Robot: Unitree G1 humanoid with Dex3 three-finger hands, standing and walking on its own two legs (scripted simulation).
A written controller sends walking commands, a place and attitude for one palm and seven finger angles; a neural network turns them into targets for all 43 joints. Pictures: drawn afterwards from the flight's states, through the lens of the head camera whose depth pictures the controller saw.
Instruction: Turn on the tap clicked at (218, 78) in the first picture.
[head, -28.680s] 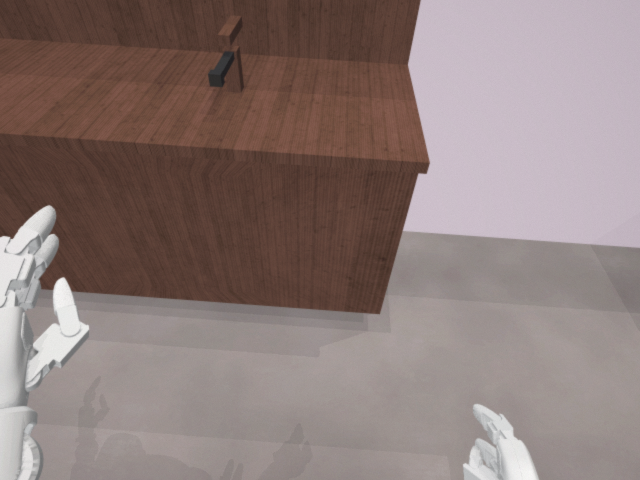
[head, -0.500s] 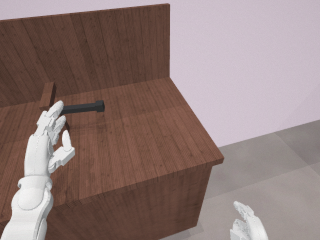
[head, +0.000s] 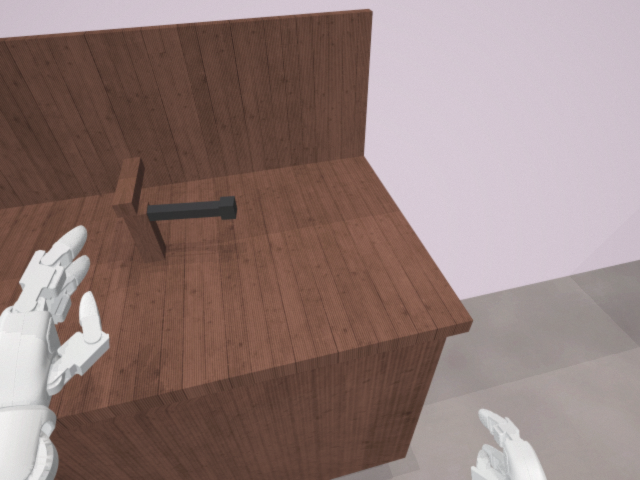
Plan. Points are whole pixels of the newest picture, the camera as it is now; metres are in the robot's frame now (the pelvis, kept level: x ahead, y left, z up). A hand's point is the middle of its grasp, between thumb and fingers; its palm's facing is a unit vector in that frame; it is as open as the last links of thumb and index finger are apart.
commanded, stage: draw the hand back beside the body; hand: left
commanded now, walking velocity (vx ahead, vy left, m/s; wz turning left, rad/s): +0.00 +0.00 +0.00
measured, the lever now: (228, 207) +0.51 +0.23 +0.08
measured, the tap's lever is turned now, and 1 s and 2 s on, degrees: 81 81 81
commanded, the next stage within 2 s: step back with the hand held close in 0.16 s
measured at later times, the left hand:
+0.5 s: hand (94, 328) +0.20 +0.25 +0.17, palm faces +0.40 -0.83 -0.38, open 7.4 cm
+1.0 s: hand (32, 400) +0.13 +0.28 +0.15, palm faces +0.40 -0.82 -0.41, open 7.4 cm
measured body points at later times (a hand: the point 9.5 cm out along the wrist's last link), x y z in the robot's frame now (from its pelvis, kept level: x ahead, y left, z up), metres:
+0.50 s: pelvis -0.02 +0.00 +0.00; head -0.03 -0.01 +0.45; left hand +0.17 +0.29 +0.19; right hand +0.17 -0.23 -0.09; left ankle +0.04 +0.10 -0.74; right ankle -0.03 -0.09 -0.74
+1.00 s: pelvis -0.07 +0.03 -0.01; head -0.06 +0.03 +0.44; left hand +0.10 +0.32 +0.17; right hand +0.12 -0.19 -0.10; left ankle +0.03 +0.10 -0.73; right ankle -0.03 -0.09 -0.74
